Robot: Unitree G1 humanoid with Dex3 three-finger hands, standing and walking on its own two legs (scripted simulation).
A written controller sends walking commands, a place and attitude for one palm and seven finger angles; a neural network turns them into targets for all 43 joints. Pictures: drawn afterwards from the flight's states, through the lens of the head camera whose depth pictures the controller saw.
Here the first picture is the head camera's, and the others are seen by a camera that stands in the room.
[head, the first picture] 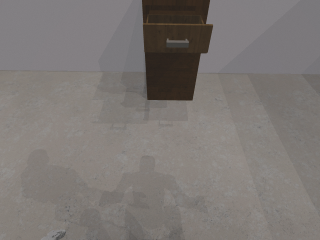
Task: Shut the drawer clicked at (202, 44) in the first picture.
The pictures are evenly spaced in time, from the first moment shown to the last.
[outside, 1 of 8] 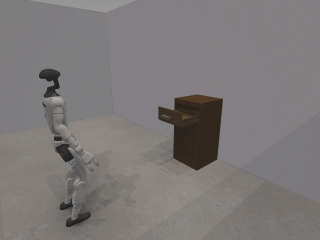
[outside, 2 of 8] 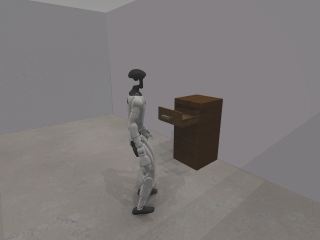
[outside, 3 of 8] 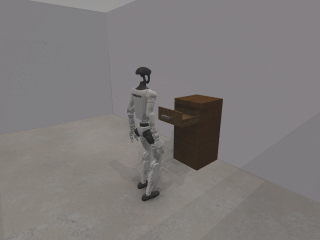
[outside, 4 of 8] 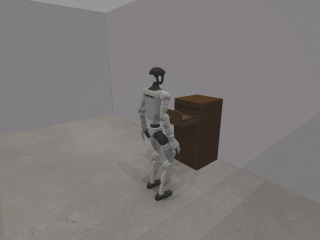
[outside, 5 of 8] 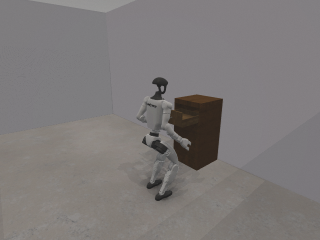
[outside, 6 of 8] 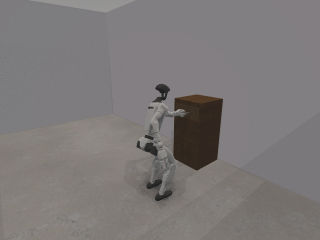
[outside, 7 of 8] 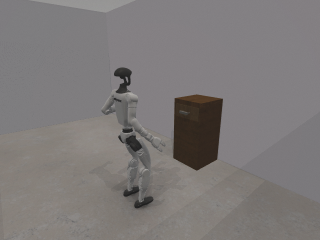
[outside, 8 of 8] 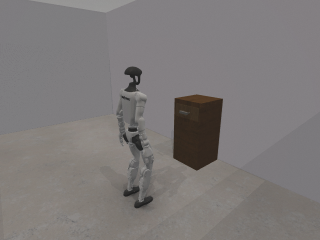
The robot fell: no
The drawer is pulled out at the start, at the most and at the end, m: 0.30 0.30 0.00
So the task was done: yes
